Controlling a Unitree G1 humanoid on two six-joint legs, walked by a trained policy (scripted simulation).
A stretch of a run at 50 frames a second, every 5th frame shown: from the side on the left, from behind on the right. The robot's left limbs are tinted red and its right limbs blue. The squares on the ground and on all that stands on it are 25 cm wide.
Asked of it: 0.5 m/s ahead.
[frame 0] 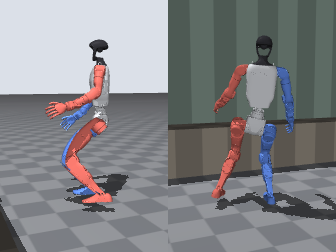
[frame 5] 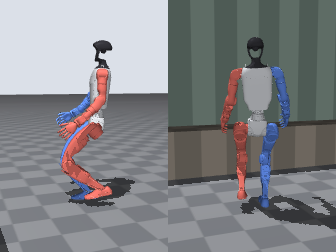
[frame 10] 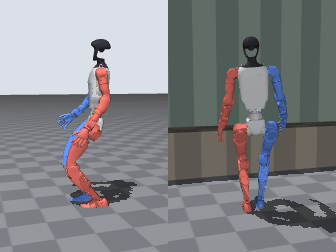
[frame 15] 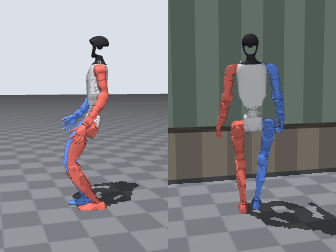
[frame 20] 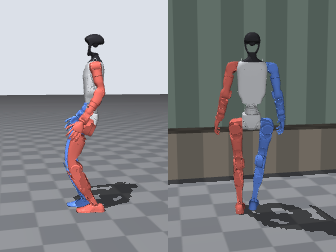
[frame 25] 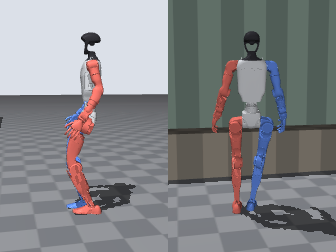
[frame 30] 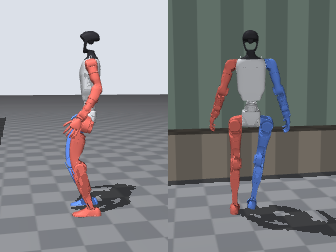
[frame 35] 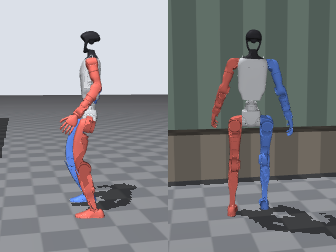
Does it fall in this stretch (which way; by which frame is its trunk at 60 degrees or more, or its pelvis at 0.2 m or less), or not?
no
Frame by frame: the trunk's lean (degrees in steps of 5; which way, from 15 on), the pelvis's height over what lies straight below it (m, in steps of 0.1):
0: 5, 0.7
5: 5, 0.7
10: 5, 0.7
15: 5, 0.7
20: 0, 0.7
25: 0, 0.8
30: 0, 0.8
35: 0, 0.8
